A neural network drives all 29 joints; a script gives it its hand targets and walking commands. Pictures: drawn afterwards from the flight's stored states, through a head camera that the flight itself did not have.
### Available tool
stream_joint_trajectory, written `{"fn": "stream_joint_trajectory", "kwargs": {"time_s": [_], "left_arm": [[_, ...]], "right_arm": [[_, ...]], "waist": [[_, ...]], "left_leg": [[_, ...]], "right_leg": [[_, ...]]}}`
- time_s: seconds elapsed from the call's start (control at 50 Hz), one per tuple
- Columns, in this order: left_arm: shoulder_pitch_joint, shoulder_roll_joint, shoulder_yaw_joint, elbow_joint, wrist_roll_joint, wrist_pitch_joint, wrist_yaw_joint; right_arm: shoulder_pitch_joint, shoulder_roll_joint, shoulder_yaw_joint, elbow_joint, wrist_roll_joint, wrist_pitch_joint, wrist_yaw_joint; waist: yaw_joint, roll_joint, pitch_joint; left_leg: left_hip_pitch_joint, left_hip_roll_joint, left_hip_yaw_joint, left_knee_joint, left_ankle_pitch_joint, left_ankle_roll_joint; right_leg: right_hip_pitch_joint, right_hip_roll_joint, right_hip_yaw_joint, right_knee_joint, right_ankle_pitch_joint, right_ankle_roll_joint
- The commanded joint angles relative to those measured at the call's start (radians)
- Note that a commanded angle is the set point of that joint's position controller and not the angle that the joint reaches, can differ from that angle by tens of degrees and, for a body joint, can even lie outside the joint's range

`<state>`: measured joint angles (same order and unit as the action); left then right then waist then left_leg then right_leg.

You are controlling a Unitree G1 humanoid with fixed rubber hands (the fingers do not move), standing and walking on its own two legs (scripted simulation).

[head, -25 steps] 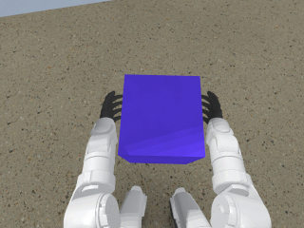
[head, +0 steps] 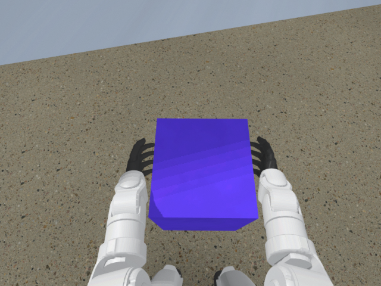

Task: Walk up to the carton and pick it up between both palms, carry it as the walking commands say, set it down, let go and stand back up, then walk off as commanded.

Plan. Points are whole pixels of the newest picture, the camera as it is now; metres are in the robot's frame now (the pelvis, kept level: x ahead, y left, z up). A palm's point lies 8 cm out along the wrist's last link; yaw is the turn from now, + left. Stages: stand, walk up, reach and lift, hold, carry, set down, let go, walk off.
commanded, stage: reach and lift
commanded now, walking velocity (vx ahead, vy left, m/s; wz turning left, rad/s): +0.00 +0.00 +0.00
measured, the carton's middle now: (200, 180) +0.35 +0.00 -0.10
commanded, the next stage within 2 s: hold in 1.78 s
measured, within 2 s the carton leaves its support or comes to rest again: neither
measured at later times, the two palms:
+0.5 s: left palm (128, 169) +0.32 +0.14 +0.04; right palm (280, 167) +0.32 -0.15 +0.05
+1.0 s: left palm (123, 170) +0.31 +0.14 +0.08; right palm (292, 168) +0.31 -0.15 +0.08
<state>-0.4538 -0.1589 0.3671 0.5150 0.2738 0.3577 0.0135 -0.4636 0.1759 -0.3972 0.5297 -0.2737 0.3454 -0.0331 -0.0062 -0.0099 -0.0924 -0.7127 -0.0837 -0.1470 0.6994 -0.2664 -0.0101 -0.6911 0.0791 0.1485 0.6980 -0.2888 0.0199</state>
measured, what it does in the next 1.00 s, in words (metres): stands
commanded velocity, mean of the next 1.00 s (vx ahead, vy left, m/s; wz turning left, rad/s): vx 0.00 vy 0.00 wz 0.00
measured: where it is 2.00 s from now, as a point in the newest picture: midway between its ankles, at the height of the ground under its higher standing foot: outside the picture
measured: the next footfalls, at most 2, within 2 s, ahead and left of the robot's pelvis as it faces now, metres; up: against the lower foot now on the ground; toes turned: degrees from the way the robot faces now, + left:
none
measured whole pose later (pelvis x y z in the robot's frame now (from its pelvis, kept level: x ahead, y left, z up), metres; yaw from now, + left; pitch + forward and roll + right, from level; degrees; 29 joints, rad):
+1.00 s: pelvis +0.01 +0.00 +0.03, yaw +0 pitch -7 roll +0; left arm -0.33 -0.17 0.26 0.32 0.29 0.74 0.01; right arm -0.34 0.17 -0.29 0.34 -0.29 0.73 -0.02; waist -0.01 -0.01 0.00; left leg -0.07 -0.06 -0.15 0.39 -0.19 0.00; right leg -0.05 0.05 0.14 0.39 -0.21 0.00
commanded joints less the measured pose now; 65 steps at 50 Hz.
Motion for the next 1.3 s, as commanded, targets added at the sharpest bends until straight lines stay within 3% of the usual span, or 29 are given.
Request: {"fn": "stream_joint_trajectory", "kwargs": {"time_s": [0.0, 0.32, 0.62, 0.8, 1.28], "left_arm": [[-0.51, -0.983, -0.587, 0.032, -0.14, -0.008, -0.235], [-0.43, -0.977, -0.62, -0.034, -0.162, 0.093, -0.244], [-0.393, -0.976, -0.676, -0.161, -0.232, 0.246, -0.25], [-0.417, -0.948, -0.665, -0.204, -0.247, 0.334, -0.249], [-0.426, -0.976, -0.66, -0.216, -0.242, 0.354, -0.243]], "right_arm": [[-0.495, 0.991, 0.589, 0.055, 0.136, 0.003, 0.247], [-0.415, 0.991, 0.625, -0.02, 0.169, 0.105, 0.246], [-0.366, 0.995, 0.67, -0.152, 0.226, 0.264, 0.25], [-0.391, 0.959, 0.662, -0.19, 0.245, 0.353, 0.251], [-0.433, 0.939, 0.658, -0.207, 0.249, 0.358, 0.268]], "waist": [[0.001, 0.011, -0.529], [0.002, 0.014, -0.364], [-0.001, 0.008, -0.221], [-0.005, 0.003, -0.115], [0.007, 0.011, -0.146]], "left_leg": [[0.386, -0.018, 0.071, -0.085, 0.303, -0.012], [0.55, -0.01, 0.064, -0.228, 0.281, -0.01], [0.673, -0.007, 0.058, -0.316, 0.264, -0.006], [0.701, -0.001, 0.058, -0.363, 0.178, 0.0], [0.721, 0.006, 0.061, -0.353, 0.198, -0.012]], "right_leg": [[0.269, 0.027, -0.075, -0.098, 0.278, -0.006], [0.462, 0.013, -0.067, -0.244, 0.271, -0.008], [0.59, 0.007, -0.077, -0.327, 0.266, -0.006], [0.618, -0.008, -0.075, -0.375, 0.188, -0.005], [0.618, -0.001, -0.067, -0.367, 0.186, -0.021]]}}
